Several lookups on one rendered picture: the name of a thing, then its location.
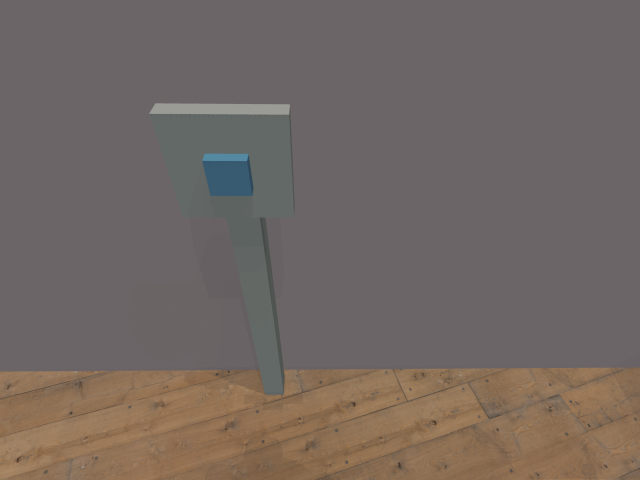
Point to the button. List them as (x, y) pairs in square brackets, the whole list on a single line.
[(228, 174)]

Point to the panel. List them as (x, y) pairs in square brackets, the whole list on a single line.
[(185, 132)]

